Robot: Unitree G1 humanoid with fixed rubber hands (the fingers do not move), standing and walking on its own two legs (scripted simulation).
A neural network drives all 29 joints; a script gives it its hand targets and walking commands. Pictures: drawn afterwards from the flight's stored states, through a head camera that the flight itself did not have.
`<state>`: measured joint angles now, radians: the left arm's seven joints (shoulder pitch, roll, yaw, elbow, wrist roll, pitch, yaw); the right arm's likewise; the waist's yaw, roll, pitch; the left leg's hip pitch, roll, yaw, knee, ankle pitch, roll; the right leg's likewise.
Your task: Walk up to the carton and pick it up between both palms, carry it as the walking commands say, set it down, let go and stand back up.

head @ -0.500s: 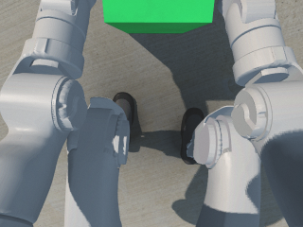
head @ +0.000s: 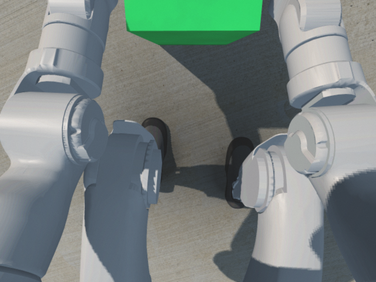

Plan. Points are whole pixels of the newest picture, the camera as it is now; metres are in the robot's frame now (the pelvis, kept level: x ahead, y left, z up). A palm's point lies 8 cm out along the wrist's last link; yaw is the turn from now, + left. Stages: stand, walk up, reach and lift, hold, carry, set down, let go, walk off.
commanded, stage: reach and lift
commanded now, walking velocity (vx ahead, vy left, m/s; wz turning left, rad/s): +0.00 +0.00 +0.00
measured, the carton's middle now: out of the picture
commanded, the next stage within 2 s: none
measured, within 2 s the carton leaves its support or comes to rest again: leaves its support in 0.26 s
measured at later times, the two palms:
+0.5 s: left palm out of the picture +0.55 +0.21 -0.13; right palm out of the picture +0.57 -0.04 -0.12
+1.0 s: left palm out of the picture +0.54 +0.19 -0.07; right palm out of the picture +0.56 -0.05 -0.07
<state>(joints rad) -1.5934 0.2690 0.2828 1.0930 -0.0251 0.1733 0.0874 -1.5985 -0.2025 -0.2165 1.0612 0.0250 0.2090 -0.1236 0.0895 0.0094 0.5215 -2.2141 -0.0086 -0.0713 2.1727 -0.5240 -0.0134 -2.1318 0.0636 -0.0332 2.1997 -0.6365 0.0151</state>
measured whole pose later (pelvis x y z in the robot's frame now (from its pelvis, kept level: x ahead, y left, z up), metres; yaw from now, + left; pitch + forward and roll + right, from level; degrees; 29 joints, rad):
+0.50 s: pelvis -0.01 +0.00 +0.01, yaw +2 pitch +28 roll -3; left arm -1.60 0.26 0.25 0.98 -0.02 0.33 0.17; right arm -1.57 -0.13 -0.29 0.89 0.02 0.33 -0.25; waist 0.06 -0.02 0.52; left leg -2.13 -0.05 -0.07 2.13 -0.50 -0.03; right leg -2.04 0.06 -0.01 2.18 -0.64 0.03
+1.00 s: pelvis -0.01 -0.01 +0.05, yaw +4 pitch +27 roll -1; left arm -1.54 0.20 0.33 0.85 0.04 0.39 0.15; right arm -1.50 -0.07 -0.36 0.71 -0.06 0.43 -0.23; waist 0.04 -0.02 0.52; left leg -1.99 -0.06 -0.07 2.00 -0.48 -0.05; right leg -1.92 0.07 0.00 2.07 -0.62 0.02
